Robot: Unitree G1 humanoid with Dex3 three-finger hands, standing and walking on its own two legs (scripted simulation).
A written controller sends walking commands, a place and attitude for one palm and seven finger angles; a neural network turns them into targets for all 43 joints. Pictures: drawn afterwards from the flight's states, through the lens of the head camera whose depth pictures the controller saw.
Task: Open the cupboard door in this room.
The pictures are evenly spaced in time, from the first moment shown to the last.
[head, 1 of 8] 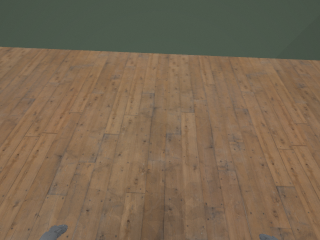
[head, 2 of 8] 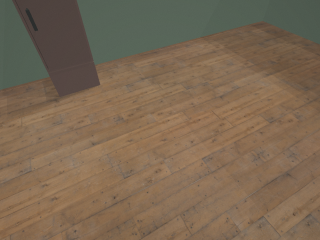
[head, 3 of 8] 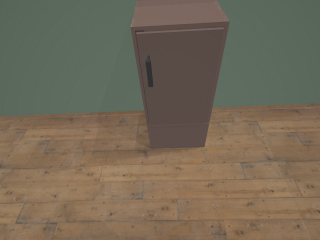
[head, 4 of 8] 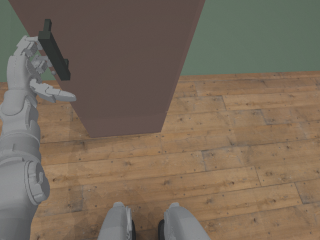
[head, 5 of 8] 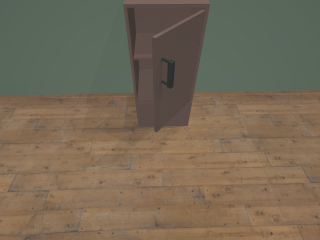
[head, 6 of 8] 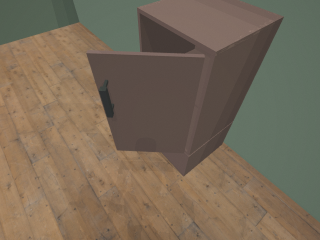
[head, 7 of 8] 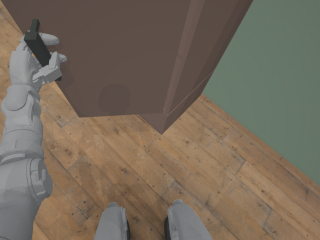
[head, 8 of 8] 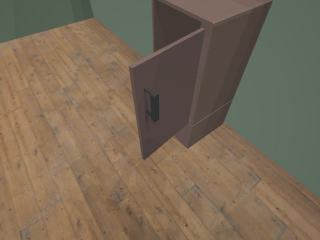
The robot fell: no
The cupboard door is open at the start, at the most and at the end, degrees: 0 97 97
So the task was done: yes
